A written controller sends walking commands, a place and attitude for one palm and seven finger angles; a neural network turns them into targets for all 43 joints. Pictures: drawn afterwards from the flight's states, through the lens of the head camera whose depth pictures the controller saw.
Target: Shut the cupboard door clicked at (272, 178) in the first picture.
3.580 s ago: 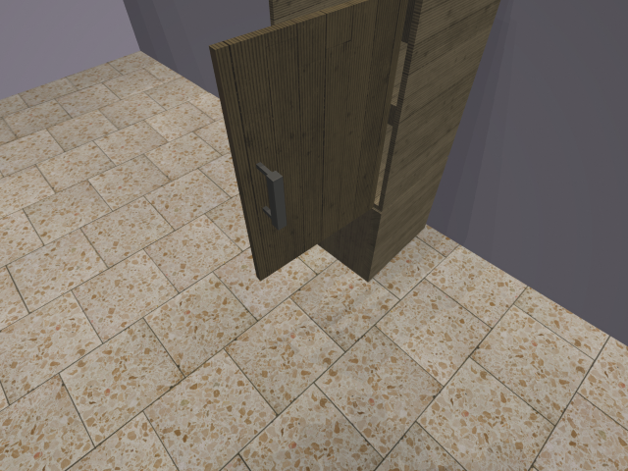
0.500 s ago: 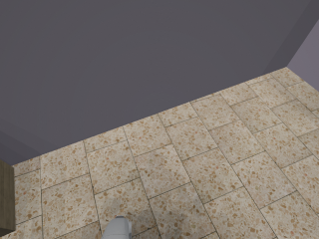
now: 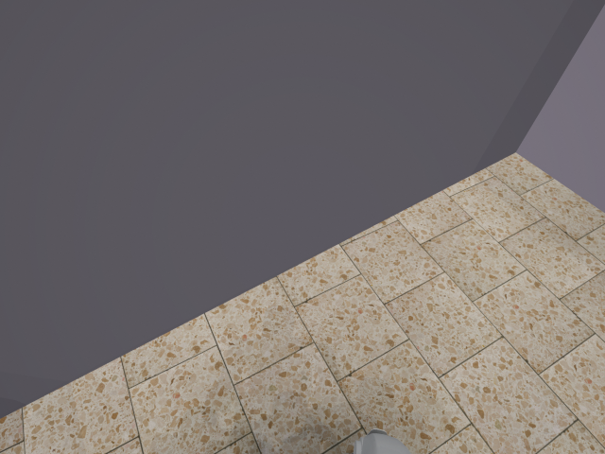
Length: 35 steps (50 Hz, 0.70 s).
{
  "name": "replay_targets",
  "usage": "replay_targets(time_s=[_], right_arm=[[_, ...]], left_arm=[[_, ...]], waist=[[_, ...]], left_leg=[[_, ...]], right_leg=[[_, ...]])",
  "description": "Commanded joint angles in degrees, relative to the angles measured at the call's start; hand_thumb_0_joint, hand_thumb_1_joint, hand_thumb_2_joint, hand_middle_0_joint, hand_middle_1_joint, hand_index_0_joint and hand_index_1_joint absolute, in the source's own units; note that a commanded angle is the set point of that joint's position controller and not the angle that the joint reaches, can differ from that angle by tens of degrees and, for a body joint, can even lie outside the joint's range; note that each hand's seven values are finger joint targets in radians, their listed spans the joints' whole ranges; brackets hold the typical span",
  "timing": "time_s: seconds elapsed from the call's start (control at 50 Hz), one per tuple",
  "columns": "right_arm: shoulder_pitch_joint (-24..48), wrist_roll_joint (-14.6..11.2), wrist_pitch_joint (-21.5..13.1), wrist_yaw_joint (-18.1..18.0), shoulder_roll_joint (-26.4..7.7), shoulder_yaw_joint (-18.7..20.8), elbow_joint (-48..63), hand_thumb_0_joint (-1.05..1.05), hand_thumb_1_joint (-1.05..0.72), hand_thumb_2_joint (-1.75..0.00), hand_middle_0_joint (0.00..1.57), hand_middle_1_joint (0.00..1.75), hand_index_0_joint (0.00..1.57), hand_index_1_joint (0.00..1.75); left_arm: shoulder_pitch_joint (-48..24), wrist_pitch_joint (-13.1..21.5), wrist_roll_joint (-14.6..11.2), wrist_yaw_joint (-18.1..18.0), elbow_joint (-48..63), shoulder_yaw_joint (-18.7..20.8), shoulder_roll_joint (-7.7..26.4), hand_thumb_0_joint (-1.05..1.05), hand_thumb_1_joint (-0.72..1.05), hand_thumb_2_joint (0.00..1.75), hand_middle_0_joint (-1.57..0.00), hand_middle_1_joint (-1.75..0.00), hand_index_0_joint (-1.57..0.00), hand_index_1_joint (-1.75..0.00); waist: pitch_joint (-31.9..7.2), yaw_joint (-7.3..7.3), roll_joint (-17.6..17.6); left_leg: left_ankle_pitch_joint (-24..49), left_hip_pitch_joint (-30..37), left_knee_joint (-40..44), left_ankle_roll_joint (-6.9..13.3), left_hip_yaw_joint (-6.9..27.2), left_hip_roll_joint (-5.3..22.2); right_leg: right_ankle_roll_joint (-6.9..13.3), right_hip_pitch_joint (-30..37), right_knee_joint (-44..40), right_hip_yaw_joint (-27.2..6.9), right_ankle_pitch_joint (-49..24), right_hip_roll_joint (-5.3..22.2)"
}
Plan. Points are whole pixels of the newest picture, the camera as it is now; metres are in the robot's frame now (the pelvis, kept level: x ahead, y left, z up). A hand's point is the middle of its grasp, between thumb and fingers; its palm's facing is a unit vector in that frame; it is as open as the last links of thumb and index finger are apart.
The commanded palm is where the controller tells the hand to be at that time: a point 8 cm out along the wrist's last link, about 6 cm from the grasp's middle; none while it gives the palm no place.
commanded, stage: turn to face it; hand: left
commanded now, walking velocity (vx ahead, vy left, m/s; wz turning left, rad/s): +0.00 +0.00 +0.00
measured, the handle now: out of the picture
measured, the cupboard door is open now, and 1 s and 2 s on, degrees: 84 84 84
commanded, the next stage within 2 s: none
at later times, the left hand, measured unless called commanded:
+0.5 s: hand (214, 400) +0.22 +0.17 -0.20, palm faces +0.21 -0.96 -0.17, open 7.3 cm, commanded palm none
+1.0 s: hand out of the picture +0.14 +0.11 -0.16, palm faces +0.51 -0.82 -0.27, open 7.4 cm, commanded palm none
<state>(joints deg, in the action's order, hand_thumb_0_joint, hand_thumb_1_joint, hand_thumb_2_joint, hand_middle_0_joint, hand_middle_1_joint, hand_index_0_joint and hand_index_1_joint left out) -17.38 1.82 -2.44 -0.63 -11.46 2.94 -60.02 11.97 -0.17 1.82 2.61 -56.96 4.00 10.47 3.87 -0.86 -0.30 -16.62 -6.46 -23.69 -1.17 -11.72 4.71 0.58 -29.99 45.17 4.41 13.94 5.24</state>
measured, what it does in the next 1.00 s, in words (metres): walks ahead, turning left: right foot, then left foot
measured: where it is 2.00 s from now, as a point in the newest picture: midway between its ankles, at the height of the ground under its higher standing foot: (349, 439)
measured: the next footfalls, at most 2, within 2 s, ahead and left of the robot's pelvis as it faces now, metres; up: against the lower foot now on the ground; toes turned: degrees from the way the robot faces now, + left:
right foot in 0.10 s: +0.17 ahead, -0.13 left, +0.00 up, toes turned -8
left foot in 0.42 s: +0.23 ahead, +0.10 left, +0.00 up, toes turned +19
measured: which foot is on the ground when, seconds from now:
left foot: down 0.00-0.10, up 0.12-0.40, down 0.42-0.74, up 0.76-1.00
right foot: up 0.00-0.08, down 0.10-0.44, up 0.46-0.74, down 0.76-1.00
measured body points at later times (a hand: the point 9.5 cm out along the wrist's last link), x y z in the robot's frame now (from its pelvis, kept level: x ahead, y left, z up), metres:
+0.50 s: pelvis +0.16 -0.03 -0.02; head +0.19 +0.00 +0.43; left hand +0.21 +0.22 -0.18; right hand +0.24 -0.25 -0.16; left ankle +0.19 +0.08 -0.74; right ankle +0.12 -0.14 -0.71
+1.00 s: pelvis +0.21 -0.09 +0.00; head +0.26 -0.07 +0.44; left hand +0.12 +0.15 -0.14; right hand +0.45 -0.26 -0.14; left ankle +0.14 +0.02 -0.70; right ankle +0.24 -0.19 -0.74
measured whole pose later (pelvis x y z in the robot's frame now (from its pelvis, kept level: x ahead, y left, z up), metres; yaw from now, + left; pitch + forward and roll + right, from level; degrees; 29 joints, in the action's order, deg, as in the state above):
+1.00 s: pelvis +0.21 -0.09 +0.00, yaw +31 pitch +1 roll +3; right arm -5.1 0.6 4.3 1.6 -15.2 4.3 -51.6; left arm 13.7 -0.4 1.7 -0.9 -51.8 2.1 12.6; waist 6.2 -0.9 -2.2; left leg -26.1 -23.0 -46.8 -3.3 -4.5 0.8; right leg 0.1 -13.2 31.5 10.7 18.8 7.8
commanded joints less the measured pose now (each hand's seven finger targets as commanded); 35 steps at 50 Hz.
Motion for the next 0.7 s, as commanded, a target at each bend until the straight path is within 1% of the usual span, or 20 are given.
replay_targets(time_s=[0.0,0.02,0.04,0.06,0.08,0.1,0.12,0.14,0.2,0.3,0.36,0.38,0.4,0.42,0.44,0.46,0.48,0.54,0.62,0.68], right_arm=[[-1.69,0.14,-0.49,-0.27,-8.81,1.48,3.11,0.0,-0.9,-0.9,0.2,0.3,0.2,0.3],[-1.96,-0.13,-0.33,-0.31,-8.19,0.91,2.64,0.0,-0.9,-0.9,0.2,0.3,0.2,0.3],[-2.27,-0.69,-0.43,-0.06,-6.56,0.36,2.25,0.0,-0.9,-0.9,0.2,0.3,0.2,0.3],[-4.25,-1.56,-0.76,0.29,-2.64,-0.45,3.02,0.0,-0.9,-0.9,0.2,0.3,0.2,0.3],[-3.4,-1.84,-0.13,-0.15,-4.14,-0.13,3.85,0.0,-0.9,-0.9,0.2,0.3,0.2,0.3],[-1.73,-1.62,0.45,-0.43,-4.04,0.23,3.4,0.0,-0.9,-0.9,0.2,0.3,0.2,0.3],[-1.27,-1.45,0.79,-0.57,-3.26,0.09,2.77,0.0,-0.9,-0.9,0.2,0.3,0.2,0.3],[-1.86,-1.21,1.38,-0.59,-3.09,0.07,1.8,0.0,-0.9,-0.9,0.2,0.3,0.2,0.3],[-5.63,-1.12,2.77,0.12,0.06,-0.6,0.03,0.0,-0.9,-0.9,0.2,0.3,0.2,0.3],[-2.19,-0.92,3.1,1.02,0.99,-0.59,2.39,0.0,-0.9,-0.9,0.2,0.3,0.2,0.3],[-2.66,-0.43,3.11,1.34,-1.14,0.05,3.73,0.0,-0.9,-0.9,0.2,0.3,0.2,0.3],[-5.05,-0.24,2.95,1.34,-3.86,0.81,3.6,0.0,-0.9,-0.9,0.2,0.3,0.2,0.3],[-7.43,0.2,2.76,0.93,-9.4,2.11,4.26,0.0,-0.9,-0.9,0.2,0.3,0.2,0.3],[-9.24,0.35,3.05,0.19,-12.71,2.96,4.27,0.0,-0.9,-0.9,0.2,0.3,0.2,0.3],[-8.31,0.4,2.98,-0.54,-12.57,2.97,4.37,0.0,-0.9,-0.9,0.2,0.3,0.2,0.3],[-6.41,0.27,2.74,-0.84,-12.34,2.88,5.08,0.0,-0.9,-0.9,0.2,0.3,0.2,0.3],[-3.61,0.09,2.57,-0.96,-11.27,2.62,6.16,0.0,-0.9,-0.9,0.2,0.3,0.2,0.3],[1.42,-0.06,2.26,-0.95,-10.69,2.29,8.16,0.0,-0.9,-0.9,0.2,0.3,0.2,0.3],[3.99,0.06,3.34,-0.33,-12.93,3.4,9.46,0.0,-0.9,-0.9,0.2,0.3,0.2,0.3],[8.54,-0.41,4.25,0.15,-13.45,3.91,11.47,0.0,-0.9,-0.9,0.2,0.3,0.2,0.3]], left_arm=[[-1.51,1.14,0.08,0.33,4.12,0.74,2.98,0.0,0.9,0.9,-0.2,-0.3,-0.2,-0.3],[2.54,1.56,0.15,0.01,2.53,0.75,4.02,0.0,0.9,0.9,-0.2,-0.3,-0.2,-0.3],[9.97,2.57,0.23,-0.65,0.07,1.32,7.09,0.0,0.9,0.9,-0.2,-0.3,-0.2,-0.3],[17.64,3.49,0.34,-1.76,-2.48,2.69,13.7,0.0,0.9,0.9,-0.2,-0.3,-0.2,-0.3],[18.74,3.38,-1.03,-2.29,-2.68,2.21,15.93,0.0,0.9,0.9,-0.2,-0.3,-0.2,-0.3],[13.5,3.16,-0.95,-3.1,-1.68,1.7,13.66,0.0,0.9,0.9,-0.2,-0.3,-0.2,-0.3],[8.82,2.99,-0.79,-3.46,-0.5,1.24,12.18,0.0,0.9,0.9,-0.2,-0.3,-0.2,-0.3],[4.67,2.89,-0.78,-3.75,0.67,0.5,9.41,0.0,0.9,0.9,-0.2,-0.3,-0.2,-0.3],[-1.68,2.91,-0.45,-3.83,2.22,-0.2,7.63,0.0,0.9,0.9,-0.2,-0.3,-0.2,-0.3],[-0.84,2.33,-0.56,-4.09,1.98,0.82,8.13,0.0,0.9,0.9,-0.2,-0.3,-0.2,-0.3],[-1.2,1.53,-1.06,-4.17,3.26,1.4,8.43,0.0,0.9,0.9,-0.2,-0.3,-0.2,-0.3],[-1.13,1.13,-1.23,-4.07,3.84,1.33,8.0,0.0,0.9,0.9,-0.2,-0.3,-0.2,-0.3],[-0.22,0.49,-1.55,-4.03,5.39,1.07,5.22,0.0,0.9,0.9,-0.2,-0.3,-0.2,-0.3],[-3.58,-0.03,-1.39,-4.4,7.96,0.43,4.57,0.0,0.9,0.9,-0.2,-0.3,-0.2,-0.3],[-6.49,-0.67,-0.8,-4.34,8.89,0.62,4.98,0.0,0.9,0.9,-0.2,-0.3,-0.2,-0.3],[-7.64,-0.44,-0.68,-4.15,8.8,0.88,4.69,0.0,0.9,0.9,-0.2,-0.3,-0.2,-0.3],[-7.07,-0.37,-0.67,-3.93,8.25,1.07,5.05,0.0,0.9,0.9,-0.2,-0.3,-0.2,-0.3],[-4.42,-0.8,-1.01,-3.32,7.29,0.92,4.9,0.0,0.9,0.9,-0.2,-0.3,-0.2,-0.3],[-3.53,-1.15,-1.1,-3.28,8.15,0.64,5.03,0.0,0.9,0.9,-0.2,-0.3,-0.2,-0.3],[2.85,-0.65,-1.15,-3.36,7.19,1.07,6.69,0.0,0.9,0.9,-0.2,-0.3,-0.2,-0.3]], waist=[[-0.26,0.55,7.57],[-1.89,-1.4,5.6],[-5.45,-4.76,-0.7],[-12.41,-6.91,-17.27],[-14.72,-6.7,-15.43],[-11.36,-4.95,-11.49],[-8.13,-3.17,-12.68],[-6.06,-1.06,-10.12],[-4.77,2.78,-8.3],[-4.2,1.29,-6.45],[-5.33,2.42,-4.2],[-7.39,3.73,1.79],[-8.36,4.65,16.73],[-8.3,6.82,18.27],[-8.46,6.28,13.88],[-8.72,5.43,13.57],[-8.27,4.24,12.57],[-9.39,2.16,8.9],[-8.63,2.42,9.42],[-8.56,-0.41,8.48]], left_leg=[[8.29,-6.29,4.42,5.84,3.27,12.73],[13.27,-8.29,-1.82,4.77,2.28,10.58],[14.97,-14.03,-13.54,2.48,0.18,6.78],[-4.99,-25.73,-31.43,-0.32,-2.56,-1.16],[-22.6,-26.36,-42.36,-0.43,5.32,-1.69],[-19.47,-26.76,-45.82,-0.3,9.82,0.21],[-15.71,-27.71,-46.91,-0.5,11.48,1.78],[-12.43,-25.33,-44.66,-0.76,12.49,3.23],[-7.66,-18.39,-34.26,-1.51,9.06,2.57],[-3.06,-18.23,-20.07,-1.92,4.74,0.8],[6.36,-11.14,-9.23,-0.95,3.75,-0.46],[17.9,-5.18,-5.87,0.74,7.47,1.33],[33.72,-0.1,-1.38,7.51,26.04,13.5],[34.24,-2.1,3.56,13.98,36.55,20.98],[25.89,-1.84,5.0,14.53,38.36,19.94],[23.58,-2.04,4.44,13.69,37.49,18.31],[22.93,-3.23,4.01,12.47,33.16,16.17],[25.31,-3.38,2.64,10.02,24.33,11.21],[17.21,-7.29,3.01,9.73,25.36,9.38],[9.39,-14.55,-0.32,7.13,25.49,5.71]], right_leg=[[0.16,11.84,-7.77,3.58,-1.75,-2.63],[0.8,19.59,-11.61,4.16,-4.08,-4.16],[2.87,31.87,-14.98,-0.72,-7.87,-1.13],[8.96,44.13,-20.12,-21.01,-16.89,15.37],[14.34,41.18,-26.02,-27.03,-22.75,22.97],[13.79,34.63,-26.9,-23.47,-21.83,21.58],[12.91,29.94,-27.01,-20.07,-21.58,20.6],[11.3,23.92,-27.84,-13.61,-21.45,18.85],[7.96,17.2,-28.03,-0.85,-24.85,15.04],[6.51,22.46,-23.25,4.26,-26.99,14.69],[3.17,21.03,-15.48,7.0,-20.85,13.33],[0.7,17.18,-8.58,8.3,-14.64,11.03],[-3.5,6.7,2.67,9.68,8.04,3.68],[-3.9,2.87,14.18,3.57,29.01,-0.84],[-3.57,-1.96,21.18,-1.62,24.98,-0.88],[-3.69,-4.79,24.54,-3.84,20.85,-0.52],[-3.9,-4.87,24.83,-5.07,16.62,0.06],[-4.59,-0.64,16.45,-4.05,12.59,-0.77],[-4.26,7.53,1.78,-1.75,13.07,-3.4],[-3.73,19.27,-13.8,0.04,3.83,-5.01]])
